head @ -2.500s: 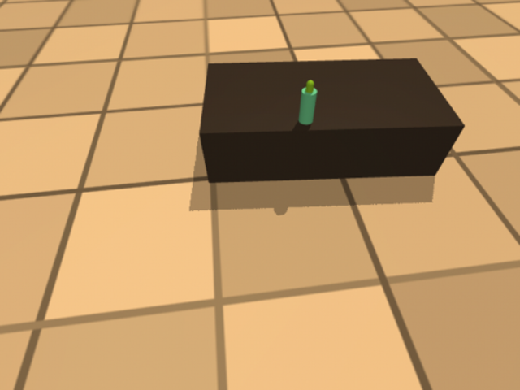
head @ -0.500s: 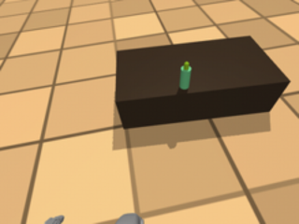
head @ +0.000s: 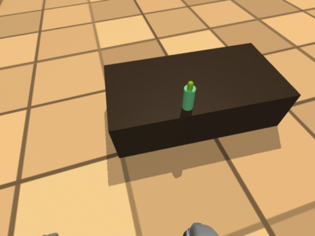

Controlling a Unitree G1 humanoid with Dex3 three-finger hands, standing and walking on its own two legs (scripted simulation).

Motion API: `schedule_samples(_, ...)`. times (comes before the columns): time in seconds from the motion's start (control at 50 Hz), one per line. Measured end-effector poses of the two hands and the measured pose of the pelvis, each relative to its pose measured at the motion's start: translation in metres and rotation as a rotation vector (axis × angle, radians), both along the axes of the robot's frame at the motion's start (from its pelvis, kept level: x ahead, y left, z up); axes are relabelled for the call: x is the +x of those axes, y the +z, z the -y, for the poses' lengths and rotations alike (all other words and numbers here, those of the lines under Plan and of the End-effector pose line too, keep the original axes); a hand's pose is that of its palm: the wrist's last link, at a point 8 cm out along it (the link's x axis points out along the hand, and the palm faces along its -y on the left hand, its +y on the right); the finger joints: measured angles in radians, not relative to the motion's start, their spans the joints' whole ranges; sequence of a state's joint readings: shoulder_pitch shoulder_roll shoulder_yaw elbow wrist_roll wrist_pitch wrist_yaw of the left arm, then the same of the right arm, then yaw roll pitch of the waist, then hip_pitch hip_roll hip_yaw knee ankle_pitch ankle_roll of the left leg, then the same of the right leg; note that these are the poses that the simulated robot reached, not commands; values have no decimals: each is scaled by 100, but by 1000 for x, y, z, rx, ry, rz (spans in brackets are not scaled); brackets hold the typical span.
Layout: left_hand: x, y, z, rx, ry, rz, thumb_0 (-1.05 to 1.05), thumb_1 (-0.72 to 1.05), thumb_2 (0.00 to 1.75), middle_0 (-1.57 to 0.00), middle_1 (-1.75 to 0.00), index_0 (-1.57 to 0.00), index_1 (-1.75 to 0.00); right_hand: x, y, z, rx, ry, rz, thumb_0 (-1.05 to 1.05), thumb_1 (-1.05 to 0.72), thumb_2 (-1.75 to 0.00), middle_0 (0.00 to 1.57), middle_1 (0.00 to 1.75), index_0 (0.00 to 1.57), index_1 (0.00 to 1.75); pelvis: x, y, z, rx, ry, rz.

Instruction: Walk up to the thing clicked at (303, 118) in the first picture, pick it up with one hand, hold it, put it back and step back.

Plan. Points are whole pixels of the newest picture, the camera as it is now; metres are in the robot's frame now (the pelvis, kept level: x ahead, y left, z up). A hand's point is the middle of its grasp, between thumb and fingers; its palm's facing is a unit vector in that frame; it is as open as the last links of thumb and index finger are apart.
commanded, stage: walk up
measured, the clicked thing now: (189, 95) +0.87 -0.16 -0.33
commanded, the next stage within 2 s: stand in 1.96 s
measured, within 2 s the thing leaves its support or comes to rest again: neither
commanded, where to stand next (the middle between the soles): +0.25 +0.04 m, yaw +0 degrees
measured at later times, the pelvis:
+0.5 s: pelvis +0.14 +0.06 -0.01, yaw -1 degrees
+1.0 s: pelvis +0.18 +0.05 +0.00, yaw -1 degrees
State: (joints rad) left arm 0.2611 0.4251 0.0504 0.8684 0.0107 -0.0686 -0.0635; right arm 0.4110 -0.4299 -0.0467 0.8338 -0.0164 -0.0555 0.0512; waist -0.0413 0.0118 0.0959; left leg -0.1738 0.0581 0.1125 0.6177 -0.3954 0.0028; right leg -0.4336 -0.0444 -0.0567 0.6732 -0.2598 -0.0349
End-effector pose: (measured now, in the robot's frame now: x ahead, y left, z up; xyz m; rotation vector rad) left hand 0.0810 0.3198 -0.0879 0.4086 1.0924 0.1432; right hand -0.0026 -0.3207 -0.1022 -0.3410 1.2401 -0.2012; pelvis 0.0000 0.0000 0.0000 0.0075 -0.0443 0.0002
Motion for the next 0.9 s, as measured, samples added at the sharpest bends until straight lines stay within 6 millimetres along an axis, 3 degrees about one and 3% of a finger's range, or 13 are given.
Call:
schedule_samples(0.08, 32, 1, 4, 32, 11, 73, 1, 91, 90, -21, -30, -20, -30, 37, -21, 1, 21, 10, -7, 0, -90, -90, 20, 30, 20, 30, 27, -12, 7, -14, 5, 12)
schedule_samples(0.2, 44, 14, 0, 28, 43, 60, 1, 91, 90, -21, -30, -20, -30, 117, -14, -14, 45, 67, 84, 0, -90, -90, 20, 30, 20, 30, 59, 0, -4, -16, 2, 13)
schedule_samples(0.3, 49, 10, -23, 25, 64, 15, 1, 90, 90, -21, -30, -20, -30, 171, 1, -27, 28, 105, 134, 0, -90, -90, 20, 30, 20, 30, 88, 3, -21, -21, 0, 4)
schedule_samples(0.4, 66, -16, -57, 20, 87, -38, 1, 90, 90, -21, -30, -20, -30, 210, 7, -43, -45, 108, 174, 0, -90, -90, 20, 30, 20, 30, 119, -11, -48, -10, 0, 3)
schedule_samples(0.46, 83, -27, -64, 12, 92, -76, 1, 91, 90, -21, -30, -20, -30, 218, 11, -54, -60, 90, 183, 0, -90, -90, 20, 30, 20, 30, 132, -11, -57, -12, -11, 7)
schedule_samples(0.58, 118, -29, -63, -15, 63, -93, 1, 91, 90, -21, -30, -20, -30, 219, 19, -64, -71, 62, 143, 0, -90, -90, 20, 30, 20, 30, 151, -3, -60, -13, -26, 6)
schedule_samples(0.72, 142, -34, -51, 3, 72, -96, 1, 91, 90, -21, -30, -20, -30, 228, -6, -55, -53, 32, 93, 0, -90, -90, 20, 30, 20, 30, 166, -13, -53, -24, -29, 7)
schedule_samples(0.9, 184, -24, -29, -40, 58, -49, 1, 91, 90, -21, -30, -20, -30, 245, -17, -71, 18, 18, 69, 0, -90, -90, 20, 30, 20, 30, 178, -4, -51, -5, -26, 2)
